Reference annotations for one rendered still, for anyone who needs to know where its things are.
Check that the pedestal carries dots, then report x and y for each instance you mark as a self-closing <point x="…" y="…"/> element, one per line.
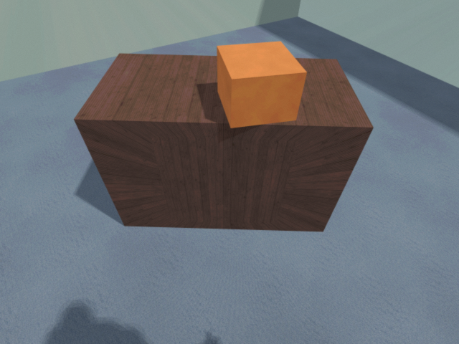
<point x="158" y="134"/>

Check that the carton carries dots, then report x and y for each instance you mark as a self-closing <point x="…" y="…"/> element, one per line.
<point x="259" y="83"/>

